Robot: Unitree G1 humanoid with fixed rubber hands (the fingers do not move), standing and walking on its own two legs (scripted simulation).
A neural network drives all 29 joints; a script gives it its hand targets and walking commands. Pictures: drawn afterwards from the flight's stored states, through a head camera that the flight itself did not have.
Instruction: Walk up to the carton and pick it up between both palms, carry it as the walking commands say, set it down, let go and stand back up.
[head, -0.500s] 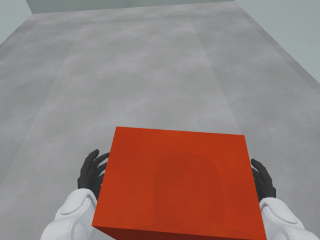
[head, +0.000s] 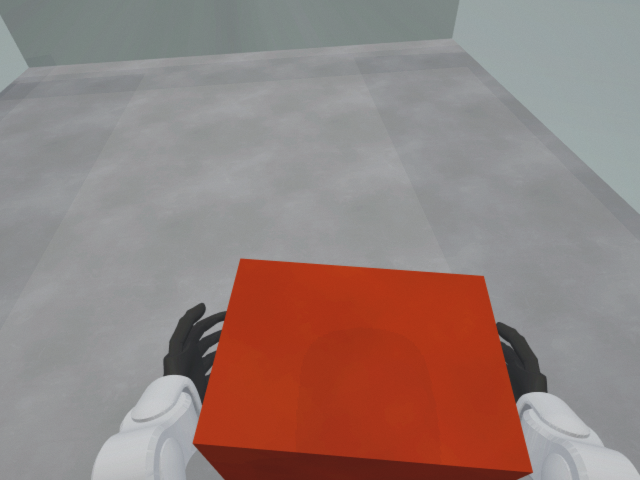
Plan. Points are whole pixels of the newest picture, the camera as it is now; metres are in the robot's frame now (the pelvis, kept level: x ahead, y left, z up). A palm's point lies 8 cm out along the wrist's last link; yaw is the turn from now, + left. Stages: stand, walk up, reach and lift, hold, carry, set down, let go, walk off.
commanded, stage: carry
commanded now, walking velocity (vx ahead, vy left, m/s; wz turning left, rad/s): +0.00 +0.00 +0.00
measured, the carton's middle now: (347, 401) +0.24 +0.01 +0.02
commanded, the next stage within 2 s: none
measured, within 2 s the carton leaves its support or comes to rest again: neither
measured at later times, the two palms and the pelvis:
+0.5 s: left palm (205, 244) +0.40 +0.20 +0.12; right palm (469, 258) +0.39 -0.15 +0.11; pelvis +0.17 +0.02 +0.02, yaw +0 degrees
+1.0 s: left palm (206, 245) +0.41 +0.20 +0.11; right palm (463, 262) +0.40 -0.15 +0.09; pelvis +0.18 +0.03 +0.02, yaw -1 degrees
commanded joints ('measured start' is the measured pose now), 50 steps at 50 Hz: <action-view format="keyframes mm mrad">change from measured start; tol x8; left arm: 1 -300 -617 -754 -76 -202 24 -51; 7 -415 -792 -797 -136 -256 -16 -91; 17 -386 -658 -806 -145 -213 6 -88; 21 -361 -628 -775 -33 -190 45 -74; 34 -437 -742 -781 -88 -233 25 -73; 50 -409 -693 -763 -33 -221 31 -75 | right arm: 1 -412 627 722 -198 179 -3 83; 7 -488 811 766 -205 181 -52 109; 11 -463 803 779 -266 173 -78 104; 21 -387 651 707 -110 129 1 99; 32 -520 747 742 -190 195 -9 111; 50 -496 704 728 -172 168 -9 102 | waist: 1 8 -205 -261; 2 1 -73 -269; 7 0 -280 -283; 12 -13 -197 -316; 19 -13 94 -234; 36 -15 -82 -298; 41 -16 -25 -311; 50 -18 -66 -209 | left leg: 1 -540 -104 -167 567 -152 21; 7 -301 -102 -87 18 50 26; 13 -196 -74 -47 -241 439 63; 17 -120 157 -251 -261 773 104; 22 -198 56 -130 -178 800 63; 32 -98 42 -114 -89 1001 65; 50 -179 26 -97 -135 635 75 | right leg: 1 693 -384 482 -120 1035 -181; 5 464 -253 209 -240 501 0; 12 472 -229 104 -124 526 13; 17 217 -98 137 -28 -200 92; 24 321 -159 158 -58 196 103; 37 385 -151 145 14 420 107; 50 326 -157 146 -50 221 103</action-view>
